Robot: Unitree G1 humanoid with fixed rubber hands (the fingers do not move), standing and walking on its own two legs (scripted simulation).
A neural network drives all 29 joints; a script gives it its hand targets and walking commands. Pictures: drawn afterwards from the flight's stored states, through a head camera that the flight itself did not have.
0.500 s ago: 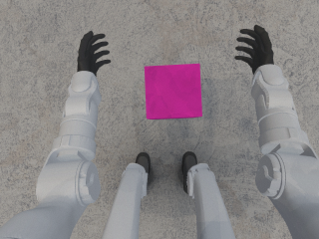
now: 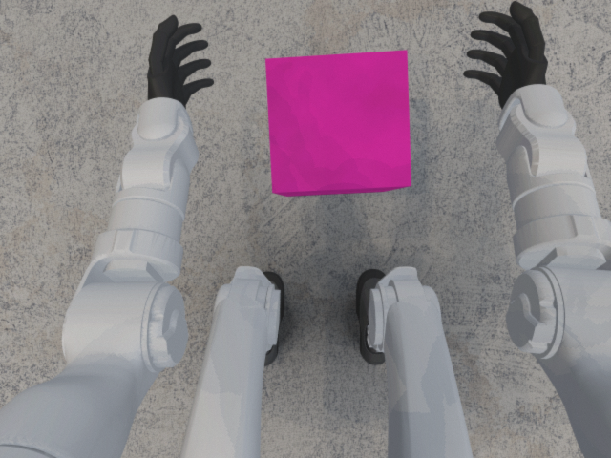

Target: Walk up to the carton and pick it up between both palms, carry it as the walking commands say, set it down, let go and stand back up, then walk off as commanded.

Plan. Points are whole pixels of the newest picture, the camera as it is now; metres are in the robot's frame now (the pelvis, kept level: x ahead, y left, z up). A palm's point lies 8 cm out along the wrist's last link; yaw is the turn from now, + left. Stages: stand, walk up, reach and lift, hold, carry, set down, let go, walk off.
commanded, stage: reach and lift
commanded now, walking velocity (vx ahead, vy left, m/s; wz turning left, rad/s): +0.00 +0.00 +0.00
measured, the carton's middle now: (335, 137) +0.50 -0.03 -0.40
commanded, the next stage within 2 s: none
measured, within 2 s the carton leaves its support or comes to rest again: neither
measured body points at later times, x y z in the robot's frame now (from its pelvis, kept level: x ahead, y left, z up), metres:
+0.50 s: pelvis -0.02 -0.01 -0.11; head +0.34 -0.03 +0.17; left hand +0.52 +0.16 -0.28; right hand +0.52 -0.21 -0.28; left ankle +0.09 +0.12 -0.49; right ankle +0.09 -0.12 -0.49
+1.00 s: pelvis -0.02 +0.00 -0.15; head +0.34 -0.02 +0.10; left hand +0.51 +0.16 -0.34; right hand +0.52 -0.21 -0.34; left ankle +0.09 +0.12 -0.49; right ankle +0.09 -0.12 -0.49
